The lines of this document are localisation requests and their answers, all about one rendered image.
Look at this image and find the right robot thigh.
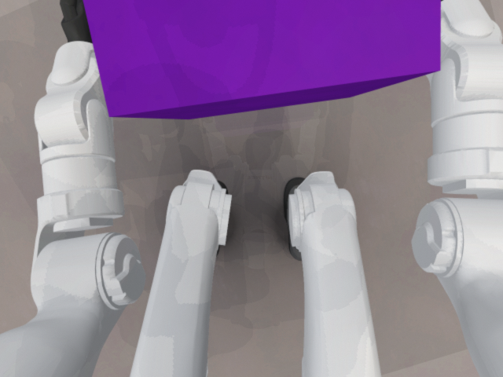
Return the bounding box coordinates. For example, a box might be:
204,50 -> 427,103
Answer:
288,183 -> 381,377

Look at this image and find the robot left upper arm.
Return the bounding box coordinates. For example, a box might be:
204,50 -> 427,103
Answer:
0,232 -> 146,377

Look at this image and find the robot left shin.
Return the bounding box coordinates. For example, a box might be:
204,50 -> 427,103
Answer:
166,170 -> 222,221

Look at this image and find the robot right forearm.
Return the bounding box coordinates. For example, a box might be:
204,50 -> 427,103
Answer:
426,0 -> 503,199

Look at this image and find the robot left forearm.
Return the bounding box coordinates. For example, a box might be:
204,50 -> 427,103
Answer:
31,41 -> 125,302

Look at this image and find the robot left hand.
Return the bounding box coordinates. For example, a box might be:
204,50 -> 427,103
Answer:
60,0 -> 92,43

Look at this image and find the carton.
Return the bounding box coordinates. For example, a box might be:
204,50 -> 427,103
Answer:
83,0 -> 441,119

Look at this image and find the robot right upper arm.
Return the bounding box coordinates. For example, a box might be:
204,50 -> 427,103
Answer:
411,198 -> 503,377

